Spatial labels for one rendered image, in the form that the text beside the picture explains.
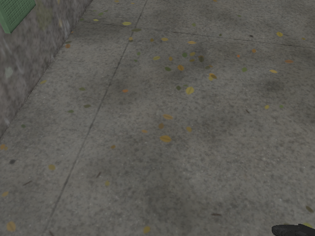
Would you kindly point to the robot right hand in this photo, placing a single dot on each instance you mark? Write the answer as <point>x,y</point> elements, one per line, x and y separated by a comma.
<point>293,230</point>

